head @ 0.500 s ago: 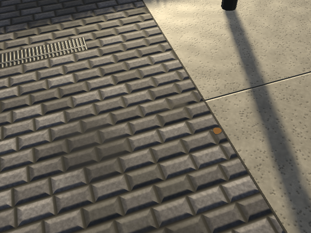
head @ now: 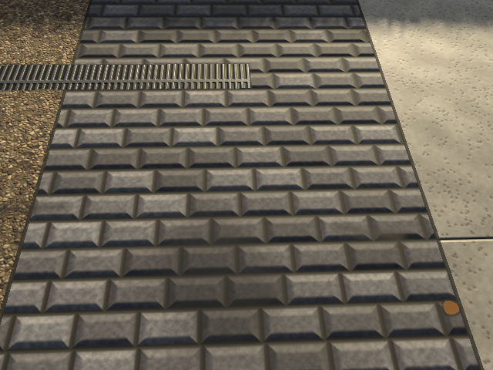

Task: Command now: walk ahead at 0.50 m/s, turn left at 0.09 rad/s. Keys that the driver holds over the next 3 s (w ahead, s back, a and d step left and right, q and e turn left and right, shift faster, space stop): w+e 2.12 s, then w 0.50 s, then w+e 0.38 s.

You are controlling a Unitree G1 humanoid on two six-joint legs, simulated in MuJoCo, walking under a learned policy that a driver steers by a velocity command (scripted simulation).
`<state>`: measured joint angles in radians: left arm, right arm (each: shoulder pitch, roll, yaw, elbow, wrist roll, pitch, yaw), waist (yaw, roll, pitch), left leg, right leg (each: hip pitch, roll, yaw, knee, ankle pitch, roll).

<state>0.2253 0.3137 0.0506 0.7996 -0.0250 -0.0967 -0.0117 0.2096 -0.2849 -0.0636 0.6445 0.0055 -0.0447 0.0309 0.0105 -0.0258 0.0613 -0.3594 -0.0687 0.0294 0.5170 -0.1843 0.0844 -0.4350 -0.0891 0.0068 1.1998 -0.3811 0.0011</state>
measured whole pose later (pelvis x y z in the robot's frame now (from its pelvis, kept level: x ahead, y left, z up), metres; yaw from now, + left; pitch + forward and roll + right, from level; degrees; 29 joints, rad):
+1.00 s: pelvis +0.58 -0.10 +0.00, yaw -31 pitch +2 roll +1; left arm 0.32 0.31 0.06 0.69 -0.02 -0.02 0.01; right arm 0.19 -0.27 -0.05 0.69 -0.01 -0.10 0.01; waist 0.01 -0.04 0.01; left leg -0.34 -0.02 0.02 0.50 -0.20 0.02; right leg -0.43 0.02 0.09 1.19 -0.40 -0.01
